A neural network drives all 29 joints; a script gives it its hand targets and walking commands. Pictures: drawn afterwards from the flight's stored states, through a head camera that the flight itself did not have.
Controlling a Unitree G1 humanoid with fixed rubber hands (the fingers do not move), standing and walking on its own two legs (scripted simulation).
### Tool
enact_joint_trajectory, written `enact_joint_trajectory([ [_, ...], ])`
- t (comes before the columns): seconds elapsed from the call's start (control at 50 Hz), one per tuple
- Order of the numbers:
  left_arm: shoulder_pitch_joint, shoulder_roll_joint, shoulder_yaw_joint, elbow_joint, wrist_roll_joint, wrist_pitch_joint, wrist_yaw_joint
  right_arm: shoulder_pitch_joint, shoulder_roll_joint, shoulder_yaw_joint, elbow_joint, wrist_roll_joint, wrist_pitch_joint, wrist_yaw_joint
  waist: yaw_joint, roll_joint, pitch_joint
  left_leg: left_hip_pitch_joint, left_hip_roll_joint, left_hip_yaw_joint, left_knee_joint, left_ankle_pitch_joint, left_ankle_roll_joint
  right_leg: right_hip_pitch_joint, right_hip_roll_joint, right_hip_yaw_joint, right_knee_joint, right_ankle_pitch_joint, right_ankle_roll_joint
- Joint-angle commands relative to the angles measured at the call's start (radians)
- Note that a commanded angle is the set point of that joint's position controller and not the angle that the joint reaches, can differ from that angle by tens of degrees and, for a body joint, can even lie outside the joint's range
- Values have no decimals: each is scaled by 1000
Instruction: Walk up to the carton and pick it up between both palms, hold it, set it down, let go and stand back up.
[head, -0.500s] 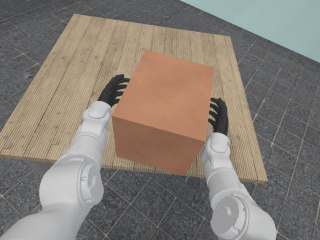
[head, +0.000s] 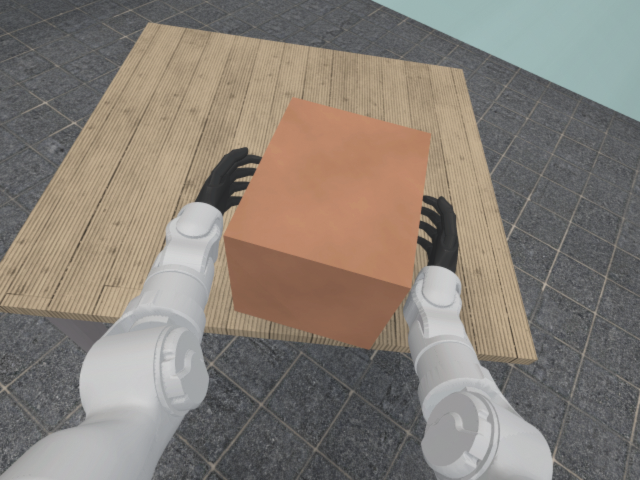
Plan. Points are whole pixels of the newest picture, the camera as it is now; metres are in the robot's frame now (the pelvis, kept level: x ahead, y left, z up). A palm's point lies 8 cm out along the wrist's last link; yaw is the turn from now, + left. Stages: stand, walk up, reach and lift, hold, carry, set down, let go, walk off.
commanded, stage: set down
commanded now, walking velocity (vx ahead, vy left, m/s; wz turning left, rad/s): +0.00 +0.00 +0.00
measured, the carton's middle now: (330, 223) +0.46 -0.02 +0.01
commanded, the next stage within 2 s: none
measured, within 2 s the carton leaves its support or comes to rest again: rests again in 0.44 s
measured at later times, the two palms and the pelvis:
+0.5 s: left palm (203, 201) +0.46 +0.16 +0.05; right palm (418, 284) +0.37 -0.13 +0.00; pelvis +0.00 +0.04 -0.01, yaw -2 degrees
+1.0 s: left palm (156, 264) +0.38 +0.21 +0.02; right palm (420, 308) +0.32 -0.12 +0.03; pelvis -0.04 +0.05 -0.01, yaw -2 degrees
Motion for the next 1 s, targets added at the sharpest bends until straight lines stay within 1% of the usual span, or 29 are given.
enact_joint_trajectory([
  [0.0, -397, -95, 7, -12, -11, -29, -3, -319, 60, 154, 84, 17, 5, 45, -134, 221, -487, 91, -2, 56, 25, 169, -24, 33, 13, -32, -27, 504, 70],
  [0.02, -389, -42, -22, -24, -45, -33, 22, -323, 4, 178, 89, 54, 0, 29, -130, 223, -513, 95, 1, 55, 38, 176, -26, 26, 15, -30, -22, 507, 67],
  [0.04, -392, 44, -55, -38, -83, -42, 53, -319, -92, 187, 102, 92, -13, 7, -142, 235, -554, 95, 3, 55, 55, 197, -34, 16, 19, -32, -11, 528, 62],
  [0.08, -438, 153, -159, -22, -189, -58, 101, -359, -184, 239, 144, 183, -30, -32, -166, 242, -633, 77, 3, 45, 104, 224, -43, -21, 27, -29, 20, 583, 56],
  [0.1, -467, 174, -228, -13, -253, -71, 121, -383, -212, 268, 147, 232, -43, -46, -180, 264, -711, 82, 0, 43, 135, 261, -56, -47, 37, -38, 37, 620, 48],
  [0.12, -487, 179, -278, 17, -298, -81, 131, -407, -220, 288, 160, 263, -53, -53, -193, 272, -752, 84, -4, 38, 166, 286, -66, -74, 43, -41, 51, 645, 44],
  [0.16, -512, 193, -338, 86, -375, -99, 139, -445, -222, 324, 161, 311, -63, -63, -191, 257, -814, 43, -7, 32, 211, 299, -77, -86, 46, -39, 85, 704, 44],
  [0.22, -556, 219, -386, 123, -447, -129, 143, -488, -238, 369, 122, 346, -68, -68, -177, 213, -907, 29, -2, 19, 245, 353, -84, -85, 57, -45, 117, 751, 52],
  [0.26, -563, 220, -405, 171, -476, -136, 138, -504, -254, 399, 116, 370, -59, -63, -162, 181, -909, 35, 3, 13, 251, 371, -82, -107, 63, -48, 123, 740, 51],
  [0.28, -561, 214, -416, 171, -477, -139, 138, -502, -268, 400, 124, 376, -61, -61, -167, 194, -925, 61, 7, 7, 256, 398, -89, -131, 68, -54, 124, 730, 47],
  [0.32, -537, 201, -423, 183, -479, -135, 138, -479, -285, 418, 126, 394, -71, -58, -154, 200, -925, 121, 14, 2, 264, 454, -98, -178, 80, -64, 112, 701, 40],
  [0.36, -513, 190, -429, 191, -469, -125, 138, -452, -300, 425, 136, 407, -81, -59, -154, 226, -908, 166, 18, -5, 267, 501, -111, -222, 89, -76, 98, 656, 35],
  [0.4, -488, 181, -431, 182, -462, -114, 138, -422, -307, 439, 156, 429, -91, -59, -146, 252, -880, 202, 19, -7, 268, 543, -123, -245, 94, -80, 80, 620, 30],
  [0.42, -475, 178, -426, 171, -455, -110, 140, -412, -310, 451, 142, 439, -97, -57, -131, 257, -873, 222, 22, -8, 270, 566, -128, -258, 99, -86, 77, 601, 30],
  [0.44, -436, 161, -429, 142, -452, -106, 139, -370, -305, 465, 136, 443, -108, -60, -135, 263, -877, 250, 22, -13, 269, 591, -133, -257, 102, -87, 70, 612, 27],
  [0.48, -446, 172, -432, 121, -449, -105, 139, -380, -315, 463, 147, 458, -111, -61, -136, 281, -862, 252, 24, -15, 269, 590, -141, -277, 106, -90, 59, 561, 25],
  [0.5, -410, 168, -430, 72, -443, -105, 140, -335, -310, 472, 134, 463, -120, -64, -132, 291, -878, 273, 24, -19, 274, 619, -148, -263, 108, -90, 58, 579, 23],
  [0.52, -406, 169, -424, 51, -438, -104, 140, -333, -317, 478, 124, 466, -122, -62, -124, 291, -875, 285, 25, -18, 272, 631, -151, -266, 111, -92, 55, 572, 24],
  [0.56, -388, 179, -418, 13, -437, -105, 137, -304, -316, 481, 129, 466, -123, -64, -132, 300, -869, 274, 23, -21, 271, 623, -154, -268, 114, -88, 52, 565, 23],
  [0.6, -367, 189, -399, -35, -429, -107, 133, -274, -308, 494, 121, 475, -120, -64, -127, 294, -856, 261, 20, -19, 265, 607, -153, -247, 115, -85, 45, 559, 23],
  [0.62, -326, 188, -397, -75, -430, -108, 130, -232, -297, 509, 87, 484, -127, -66, -121, 295, -876, 271, 18, -21, 267, 624, -152, -229, 116, -81, 43, 584, 23],
  [0.64, -324, 194, -399, -105, -432, -109, 128, -225, -302, 502, 85, 488, -126, -69, -134, 298, -886, 270, 17, -23, 269, 616, -154, -227, 118, -79, 40, 584, 21],
  [0.66, -345, 210, -386, -93, -429, -109, 128, -245, -309, 496, 99, 491, -115, -67, -128, 290, -864, 242, 16, -19, 261, 555, -149, -238, 117, -78, 35, 539, 19],
  [0.68, -289, 206, -385, -125, -427, -106, 122, -179, -292, 519, 90, 501, -114, -68, -120, 283, -842, 248, 13, -21, 255, 551, -144, -209, 115, -74, 32, 549, 18],
  [0.7, -257, 209, -376, -162, -426, -106, 118, -155, -290, 524, 63, 504, -115, -72, -121, 278, -857, 261, 14, -19, 250, 544, -143, -198, 118, -72, 27, 556, 17],
  [0.78, -238, 229, -379, -203, -436, -95, 107, -135, -293, 541, 36, 533, -90, -81, -116, 277, -812, 225, 11, -18, 222, 424, -129, -181, 112, -67, 14, 490, 10],
  [0.84, -218, 237, -395, -208, -457, -85, 100, -136, -298, 557, 12, 546, -61, -84, -110, 259, -761, 192, 12, -16, 189, 305, -116, -172, 108, -68, 6, 421, 4],
  [0.88, -197, 236, -410, -235, -471, -79, 98, -123, -301, 564, -13, 555, -52, -88, -112, 267, -763, 195, 13, -16, 175, 269, -113, -161, 105, -70, 2, 406, 0],
  [0.98, -165, 243, -442, -231, -492, -58, 92, -108, -313, 575, -45, 566, -15, -91, -108, 272, -725, 169, 29, -36, 128, 134, -99, -137, 111, -83, 10, 348, -4],
])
